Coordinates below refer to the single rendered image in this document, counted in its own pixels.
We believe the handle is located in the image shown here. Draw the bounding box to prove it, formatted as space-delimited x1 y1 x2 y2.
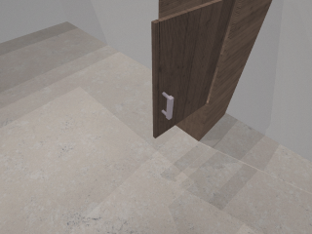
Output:
161 92 175 120

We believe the cupboard door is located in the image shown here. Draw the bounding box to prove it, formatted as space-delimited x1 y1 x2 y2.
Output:
151 0 236 138

